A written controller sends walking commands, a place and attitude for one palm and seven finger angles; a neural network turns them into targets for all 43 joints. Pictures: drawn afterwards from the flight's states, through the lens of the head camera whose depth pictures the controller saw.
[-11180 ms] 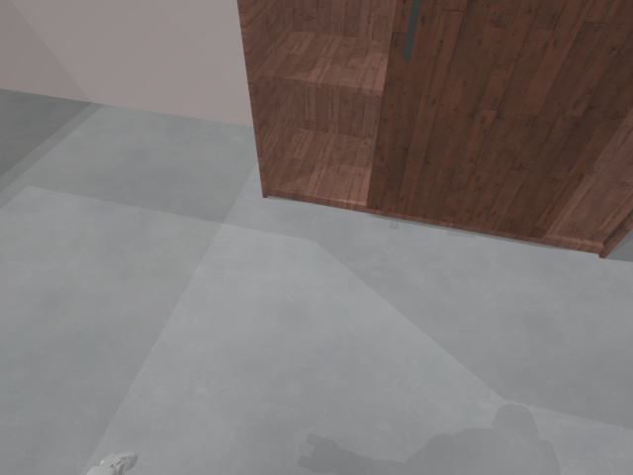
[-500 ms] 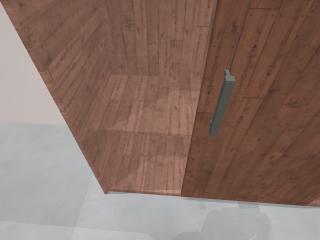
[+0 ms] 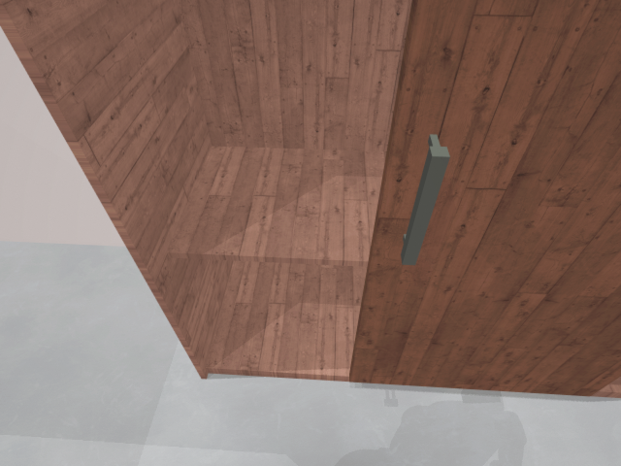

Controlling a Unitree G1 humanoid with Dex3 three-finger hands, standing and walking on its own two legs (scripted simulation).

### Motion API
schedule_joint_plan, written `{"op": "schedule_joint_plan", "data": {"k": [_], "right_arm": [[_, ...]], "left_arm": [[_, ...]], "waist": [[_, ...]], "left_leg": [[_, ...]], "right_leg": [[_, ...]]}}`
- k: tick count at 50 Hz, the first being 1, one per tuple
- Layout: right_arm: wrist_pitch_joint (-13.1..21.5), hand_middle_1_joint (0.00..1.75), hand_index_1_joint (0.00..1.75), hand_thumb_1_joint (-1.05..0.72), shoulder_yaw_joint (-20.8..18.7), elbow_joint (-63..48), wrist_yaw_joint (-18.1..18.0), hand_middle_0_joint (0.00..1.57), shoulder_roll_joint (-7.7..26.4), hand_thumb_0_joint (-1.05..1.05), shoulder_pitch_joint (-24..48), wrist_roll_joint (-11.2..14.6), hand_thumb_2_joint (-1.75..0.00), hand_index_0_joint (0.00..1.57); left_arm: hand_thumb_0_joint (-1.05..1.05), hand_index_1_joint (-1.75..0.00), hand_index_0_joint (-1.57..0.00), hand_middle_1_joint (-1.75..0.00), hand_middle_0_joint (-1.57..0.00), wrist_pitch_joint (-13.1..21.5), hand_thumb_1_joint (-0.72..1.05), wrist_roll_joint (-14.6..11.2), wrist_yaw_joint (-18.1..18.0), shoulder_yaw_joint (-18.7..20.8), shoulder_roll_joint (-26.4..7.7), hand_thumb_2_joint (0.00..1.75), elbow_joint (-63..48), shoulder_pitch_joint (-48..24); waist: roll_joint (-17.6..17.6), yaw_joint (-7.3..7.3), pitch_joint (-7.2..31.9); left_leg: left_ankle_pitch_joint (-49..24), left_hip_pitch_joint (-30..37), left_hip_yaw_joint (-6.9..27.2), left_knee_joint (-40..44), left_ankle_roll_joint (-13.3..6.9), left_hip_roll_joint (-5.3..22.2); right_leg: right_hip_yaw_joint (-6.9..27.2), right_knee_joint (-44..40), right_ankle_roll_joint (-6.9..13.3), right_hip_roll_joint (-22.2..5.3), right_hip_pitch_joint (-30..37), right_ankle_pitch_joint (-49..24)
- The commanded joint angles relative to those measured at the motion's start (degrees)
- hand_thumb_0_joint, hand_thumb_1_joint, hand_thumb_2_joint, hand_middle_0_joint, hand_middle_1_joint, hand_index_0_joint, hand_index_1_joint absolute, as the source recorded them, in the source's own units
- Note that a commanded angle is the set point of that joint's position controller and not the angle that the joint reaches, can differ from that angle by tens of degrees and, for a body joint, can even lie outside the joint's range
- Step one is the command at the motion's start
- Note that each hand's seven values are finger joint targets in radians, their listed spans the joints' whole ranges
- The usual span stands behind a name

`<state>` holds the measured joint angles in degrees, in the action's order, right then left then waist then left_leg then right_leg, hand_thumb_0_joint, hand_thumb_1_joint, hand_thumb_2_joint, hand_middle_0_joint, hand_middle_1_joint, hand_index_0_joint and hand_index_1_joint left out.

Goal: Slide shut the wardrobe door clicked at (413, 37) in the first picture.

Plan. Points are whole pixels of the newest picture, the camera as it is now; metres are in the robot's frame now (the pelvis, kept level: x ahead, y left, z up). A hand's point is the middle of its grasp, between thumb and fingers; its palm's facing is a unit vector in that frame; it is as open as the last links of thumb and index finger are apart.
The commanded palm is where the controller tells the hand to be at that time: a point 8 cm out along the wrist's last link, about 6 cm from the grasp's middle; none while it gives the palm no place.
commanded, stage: look again from close up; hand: right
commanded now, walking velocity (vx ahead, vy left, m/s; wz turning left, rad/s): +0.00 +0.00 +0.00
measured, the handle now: (419, 204) +0.48 -0.15 +0.07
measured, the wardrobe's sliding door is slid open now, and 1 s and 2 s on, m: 0.47 0.47 0.47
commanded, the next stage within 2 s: raise the hand with hooked fingers in 0.10 s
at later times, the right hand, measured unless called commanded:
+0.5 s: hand (449, 418) +0.19 -0.15 +0.02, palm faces -0.02 +1.00 +0.01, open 7.8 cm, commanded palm +0.11 -0.22 -0.04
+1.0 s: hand (488, 435) +0.17 -0.19 +0.01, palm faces +0.01 +1.00 -0.04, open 10.9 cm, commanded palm +0.14 -0.24 +0.02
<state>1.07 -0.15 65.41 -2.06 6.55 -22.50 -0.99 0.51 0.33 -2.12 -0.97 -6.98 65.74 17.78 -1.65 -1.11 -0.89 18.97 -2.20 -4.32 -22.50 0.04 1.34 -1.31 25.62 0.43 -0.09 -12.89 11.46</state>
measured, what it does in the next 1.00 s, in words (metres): lowers itself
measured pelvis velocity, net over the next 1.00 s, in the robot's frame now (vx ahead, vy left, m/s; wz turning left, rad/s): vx -0.06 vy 0.02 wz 0.00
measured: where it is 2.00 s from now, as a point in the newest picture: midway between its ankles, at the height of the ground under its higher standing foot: outside the picture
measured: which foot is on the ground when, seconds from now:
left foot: down 0.00-1.00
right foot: down 0.00-1.00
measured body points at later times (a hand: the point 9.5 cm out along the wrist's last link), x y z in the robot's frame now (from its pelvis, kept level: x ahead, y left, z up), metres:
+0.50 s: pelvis -0.05 +0.00 -0.04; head -0.04 +0.00 +0.41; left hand +0.13 +0.26 -0.10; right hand +0.18 -0.20 +0.02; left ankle -0.07 +0.11 -0.74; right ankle +0.03 -0.12 -0.74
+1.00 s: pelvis -0.06 +0.02 -0.06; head -0.05 +0.03 +0.39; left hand +0.09 +0.24 -0.15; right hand +0.17 -0.24 +0.02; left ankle -0.07 +0.11 -0.74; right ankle +0.02 -0.12 -0.74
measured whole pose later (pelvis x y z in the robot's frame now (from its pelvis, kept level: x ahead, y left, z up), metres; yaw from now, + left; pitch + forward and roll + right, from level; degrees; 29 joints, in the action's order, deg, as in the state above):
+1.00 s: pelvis -0.06 +0.02 -0.06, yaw +0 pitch +6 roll +2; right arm 12.9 -14.0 5.2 18.5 15.7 -14.9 17.9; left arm 16.3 -0.9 -3.8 -3.8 -12.0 37.4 15.9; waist 3.6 -0.3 6.0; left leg 29.7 -31.9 -6.9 -55.3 -2.8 -1.4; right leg 2.4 55.2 -1.5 -3.8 -42.2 19.2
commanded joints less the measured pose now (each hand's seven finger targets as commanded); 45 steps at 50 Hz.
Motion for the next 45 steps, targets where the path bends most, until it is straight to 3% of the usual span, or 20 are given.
{"op": "schedule_joint_plan", "data": {"k": [1, 9, 10, 11, 12, 13, 14, 15, 16, 18, 20, 21, 24, 26, 29, 31, 32, 37, 41, 45], "right_arm": [[0.3, 0.30, 0.30, -0.90, -0.5, -0.2, -0.4, 0.20, 4.7, 0.00, -7.4, 0.1, -0.90, 0.20], [0.2, 0.30, 0.30, -0.90, -0.6, -0.1, -0.5, 0.20, 4.5, 0.00, -7.6, 0.2, -0.90, 0.20], [2.3, 0.30, 0.30, -0.90, 0.5, -1.1, -2.5, 0.20, 5.9, 0.00, -5.7, -1.0, -0.90, 0.20], [11.3, 0.32, 0.32, -0.88, -6.3, -90.1, -1.8, 0.20, 25.2, 0.00, 38.7, 10.3, -0.89, 0.20], [9.3, 0.33, 0.33, -0.85, -4.7, -78.4, -4.2, 0.20, 19.2, 0.00, 22.8, 4.9, -0.88, 0.20], [1.0, 0.34, 0.34, -0.83, 1.6, -61.1, -4.6, 0.21, 5.0, 0.00, -0.4, 4.9, -0.87, 0.21], [1.0, 0.36, 0.36, -0.81, 6.0, -69.2, -3.0, 0.21, -0.1, 0.00, 1.1, 7.4, -0.86, 0.21], [2.9, 0.37, 0.37, -0.78, 6.9, -77.6, -2.1, 0.21, 0.7, 0.00, 4.1, 7.9, -0.85, 0.21], [3.1, 0.39, 0.39, -0.76, 8.2, -71.3, -1.5, 0.21, -1.3, 0.00, -1.0, 7.5, -0.84, 0.21], [8.5, 0.42, 0.42, -0.71, 7.2, -71.5, 0.7, 0.21, -1.1, 0.00, 2.0, 8.7, -0.82, 0.21], [15.0, 0.45, 0.45, -0.67, 4.1, -63.0, 5.0, 0.22, -2.5, 0.00, -5.3, 10.7, -0.80, 0.22], [18.6, 0.47, 0.47, -0.64, 0.5, -59.4, 8.2, 0.22, -0.8, 0.00, -10.9, 11.7, -0.79, 0.22], [29.6, 0.51, 0.51, -0.57, -10.9, -61.1, 16.9, 0.22, 6.5, 0.00, -13.2, 16.3, -0.76, 0.22], [26.9, 0.54, 0.54, -0.53, -15.2, -61.6, 16.2, 0.23, 10.8, 0.00, -12.8, 15.0, -0.74, 0.23], [21.2, 0.58, 0.58, -0.46, -10.8, -75.0, 12.6, 0.23, 9.4, 0.00, -2.2, 15.0, -0.71, 0.23], [21.9, 0.62, 0.62, -0.41, -11.6, -84.3, 9.7, 0.24, 12.2, 0.00, 5.2, 13.7, -0.69, 0.24], [23.2, 0.63, 0.63, -0.39, -10.8, -89.1, 8.9, 0.24, 12.0, 0.00, 8.2, 13.5, -0.68, 0.24], [27.3, 0.70, 0.70, -0.27, -8.4, -84.9, 14.2, 0.25, 12.8, 0.00, 16.4, 15.4, -0.63, 0.25], [21.3, 0.76, 0.76, -0.18, -12.4, -73.2, 20.9, 0.25, 16.1, 0.00, 13.8, 18.3, -0.59, 0.25], [15.3, 0.82, 0.82, -0.08, -18.5, -71.9, 21.4, 0.26, 18.7, 0.00, 12.1, 20.7, -0.55, 0.26]], "left_arm": [[0.00, -0.30, -0.20, -0.30, -0.20, 0.8, 0.90, -0.1, -0.3, 0.9, -4.9, 0.90, -1.5, 3.2], [0.00, -0.30, -0.20, -0.30, -0.20, 0.9, 0.90, -0.1, -0.3, 0.9, -4.8, 0.90, -1.5, 3.5], [0.00, -0.30, -0.20, -0.30, -0.20, 1.9, 0.90, -0.1, 0.9, 0.6, -7.2, 0.90, -6.2, -3.1], [0.00, -0.30, -0.20, -0.30, -0.20, 8.8, 0.90, -1.1, -2.7, 5.6, -19.7, 0.90, -24.5, -4.9], [0.00, -0.30, -0.20, -0.30, -0.20, 14.8, 0.90, -0.2, -3.8, 2.8, -15.7, 0.90, -20.9, -3.7], [0.00, -0.30, -0.20, -0.30, -0.20, 17.9, 0.90, -1.7, -1.6, 2.1, -11.8, 0.90, -20.6, 0.4], [0.00, -0.30, -0.20, -0.30, -0.20, 19.0, 0.90, -2.3, -1.0, 1.9, -12.3, 0.90, -22.6, -0.1], [0.00, -0.30, -0.20, -0.30, -0.20, 20.6, 0.90, -3.2, -1.6, 2.3, -13.2, 0.90, -26.2, -2.6], [0.00, -0.30, -0.20, -0.30, -0.20, 21.9, 0.90, -2.9, -2.1, 2.0, -12.8, 0.90, -27.0, -4.3], [0.00, -0.30, -0.20, -0.30, -0.20, 22.8, 0.90, -0.7, -1.0, 2.9, -15.3, 0.90, -30.1, -4.1], [0.00, -0.30, -0.20, -0.30, -0.20, 22.8, 0.90, 0.1, 0.6, 4.5, -15.0, 0.90, -32.2, -6.6], [0.00, -0.30, -0.20, -0.30, -0.20, 22.4, 0.90, -0.3, 1.8, 5.0, -14.6, 0.90, -33.7, -7.3], [0.00, -0.30, -0.20, -0.30, -0.20, 20.1, 0.90, 0.2, 3.7, 5.9, -14.8, 0.90, -38.4, -12.1], [0.00, -0.30, -0.20, -0.30, -0.20, 16.7, 0.90, -0.2, 3.9, 6.2, -14.6, 0.90, -42.0, -13.3], [0.00, -0.30, -0.20, -0.30, -0.20, 13.1, 0.90, -1.6, 2.4, 4.7, -13.8, 0.90, -48.6, -15.1], [0.00, -0.30, -0.20, -0.30, -0.20, 12.7, 0.90, -1.1, 1.0, 4.5, -13.2, 0.90, -48.5, -12.5], [0.00, -0.30, -0.20, -0.30, -0.20, 12.9, 0.90, -0.8, 0.4, 4.5, -12.7, 0.90, -48.3, -10.8], [0.00, -0.30, -0.20, -0.30, -0.20, 16.6, 0.90, -0.8, -2.1, 2.0, -12.7, 0.90, -42.7, -8.4], [0.00, -0.30, -0.20, -0.30, -0.20, 19.2, 0.90, -1.8, -3.4, 1.1, -14.0, 0.90, -40.2, -9.0], [0.00, -0.30, -0.20, -0.30, -0.20, 20.2, 0.90, -1.8, -3.3, 1.0, -13.2, 0.90, -39.7, -10.2]], "waist": [[0.3, -0.02, -5.7], [1.0, 0.07, -5.0], [4.2, -0.55, -8.5], [13.5, 7.80, 7.4], [21.9, 2.73, 15.3], [11.7, 2.12, 12.0], [5.8, 2.01, 11.7], [4.3, 1.51, 13.1], [-0.4, 3.01, 6.3], [-8.9, 5.19, 5.8], [-11.7, 2.78, 3.9], [-8.2, -0.57, 4.9], [-1.2, -4.49, 11.5], [0.6, -5.92, 11.3], [3.2, -3.25, 11.3], [1.6, -0.89, 14.3], [5.3, 0.06, 17.2], [4.6, 5.03, 11.1], [3.6, 3.38, 11.3], [1.6, -0.12, 15.6]], "left_leg": [[-9.5, -7.6, 3.7, 5.7, -1.5, 4.8], [-9.3, -7.3, 3.2, 5.2, -1.6, 5.1], [-28.8, -13.2, 8.8, 5.4, -1.4, 6.6], [-34.7, -14.0, 4.8, 3.6, -1.5, 3.0], [-21.6, -11.9, 2.9, -4.0, -3.7, 0.3], [-9.5, -15.0, -0.4, -9.0, -2.5, -0.9], [-8.0, -15.5, -1.8, -9.9, -1.4, -1.4], [-7.3, -16.0, -1.5, -8.4, -1.0, -1.1], [-7.8, -18.8, -2.1, -7.2, -0.9, -1.7], [-3.5, -27.0, -2.9, -9.4, -0.1, -1.8], [3.7, -35.2, -3.2, -14.3, -0.6, -2.3], [3.2, -34.7, -2.4, -16.8, -1.5, -2.2], [1.8, -37.4, -0.6, -26.5, -2.9, -1.2], [4.8, -37.3, 0.8, -28.1, -3.1, -1.3], [16.8, -38.4, 3.8, -24.1, -2.5, -1.3], [13.5, -39.3, 5.2, -24.5, -2.2, -2.1], [9.4, -38.1, 5.9, -24.7, -2.3, -2.1], [10.1, -42.2, 6.4, -22.4, -1.6, -2.8], [13.9, -38.2, 8.0, -18.1, -1.1, -2.1], [9.2, -30.6, 9.0, -15.3, -0.1, -0.3]], "right_leg": [[4.6, -3.7, 2.1, -4.7, 1.9, -9.5], [4.7, -3.8, 2.1, -4.6, 2.1, -9.9], [3.3, 7.8, 0.4, -4.6, -1.5, -18.0], [-1.2, 3.4, 1.0, -0.8, 11.8, -17.6], [0.9, 0.1, 0.1, -2.5, 19.0, -28.8], [3.0, -2.2, 1.3, -3.8, 15.0, -30.2], [4.2, -0.2, 1.6, -3.5, 11.8, -26.5], [3.7, 1.9, 1.5, -2.9, 8.8, -16.5], [3.9, 3.8, 2.4, -1.8, 2.9, -8.7], [5.6, 9.0, 2.2, -0.3, -4.0, -0.5], [5.6, 13.8, 0.6, -0.4, -13.0, 5.8], [4.6, 15.8, -0.1, 0.2, -15.6, 4.7], [1.9, 23.5, -1.1, 0.8, -22.1, 4.7], [1.1, 24.2, -0.4, 1.1, -25.6, 8.0], [1.3, 22.8, 0.4, 0.9, -25.6, 18.6], [2.4, 25.6, 1.3, -0.2, -24.5, 14.9], [2.4, 27.0, 1.7, -0.4, -22.0, 11.0], [3.9, 30.2, 2.1, -1.2, -23.4, 11.1], [4.0, 28.6, 2.0, -0.8, -23.8, 11.9], [4.2, 25.4, 1.7, -0.3, -21.6, 7.5]]}}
